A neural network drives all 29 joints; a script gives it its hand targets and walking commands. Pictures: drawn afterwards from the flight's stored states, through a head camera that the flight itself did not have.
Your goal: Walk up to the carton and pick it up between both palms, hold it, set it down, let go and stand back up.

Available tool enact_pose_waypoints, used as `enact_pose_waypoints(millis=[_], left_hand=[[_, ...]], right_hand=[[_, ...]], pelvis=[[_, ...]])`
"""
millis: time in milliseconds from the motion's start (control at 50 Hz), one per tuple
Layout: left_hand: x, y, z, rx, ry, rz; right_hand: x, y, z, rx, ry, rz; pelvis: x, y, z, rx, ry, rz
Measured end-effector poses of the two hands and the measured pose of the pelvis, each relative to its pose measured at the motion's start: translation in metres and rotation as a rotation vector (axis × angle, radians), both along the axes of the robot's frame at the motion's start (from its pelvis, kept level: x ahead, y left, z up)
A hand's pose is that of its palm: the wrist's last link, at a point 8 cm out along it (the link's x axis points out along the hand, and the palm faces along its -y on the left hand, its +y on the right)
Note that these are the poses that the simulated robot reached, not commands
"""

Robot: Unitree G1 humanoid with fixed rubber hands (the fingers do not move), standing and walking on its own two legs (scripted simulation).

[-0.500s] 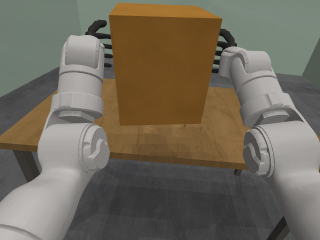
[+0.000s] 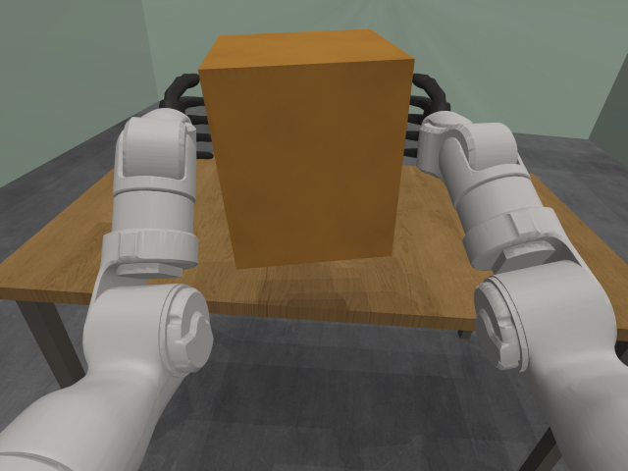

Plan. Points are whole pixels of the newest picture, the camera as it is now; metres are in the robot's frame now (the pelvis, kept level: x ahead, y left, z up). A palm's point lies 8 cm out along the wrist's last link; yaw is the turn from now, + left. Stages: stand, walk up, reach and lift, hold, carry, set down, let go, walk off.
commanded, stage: hold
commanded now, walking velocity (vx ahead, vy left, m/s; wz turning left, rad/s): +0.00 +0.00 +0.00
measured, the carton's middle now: (305, 145) +0.45 +0.00 +0.29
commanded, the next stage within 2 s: none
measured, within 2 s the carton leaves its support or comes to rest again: neither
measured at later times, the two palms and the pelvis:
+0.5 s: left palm (165, 100) +0.36 +0.16 +0.36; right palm (442, 111) +0.36 -0.14 +0.36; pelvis -0.01 +0.00 +0.00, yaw +0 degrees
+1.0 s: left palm (174, 132) +0.37 +0.15 +0.33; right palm (437, 129) +0.36 -0.14 +0.34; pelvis +0.00 +0.00 +0.00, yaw +0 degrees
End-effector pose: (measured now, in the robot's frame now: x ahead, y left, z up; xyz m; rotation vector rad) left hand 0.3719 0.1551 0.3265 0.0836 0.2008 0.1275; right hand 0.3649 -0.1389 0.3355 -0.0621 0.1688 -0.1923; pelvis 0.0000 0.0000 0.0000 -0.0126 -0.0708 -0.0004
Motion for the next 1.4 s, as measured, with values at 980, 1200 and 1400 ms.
enact_pose_waypoints(millis=[980, 1200, 1400], left_hand=[[-0.002, 0.0, 0.001, -0.013, 0.0, -0.007], [-0.015, -0.006, 0.023, 0.023, -0.015, 0.003], [-0.024, 0.001, 0.046, 0.037, -0.018, 0.006]], right_hand=[[-0.003, -0.001, 0.007, -0.005, -0.004, 0.002], [-0.017, -0.004, 0.021, -0.007, -0.015, -0.025], [-0.022, 0.002, 0.041, -0.004, -0.013, -0.011]], pelvis=[[0.002, 0.001, 0.0, 0.0, -0.009, -0.002], [-0.013, 0.001, -0.001, 0.0, 0.008, -0.012], [-0.009, -0.001, 0.0, -0.001, 0.011, -0.006]])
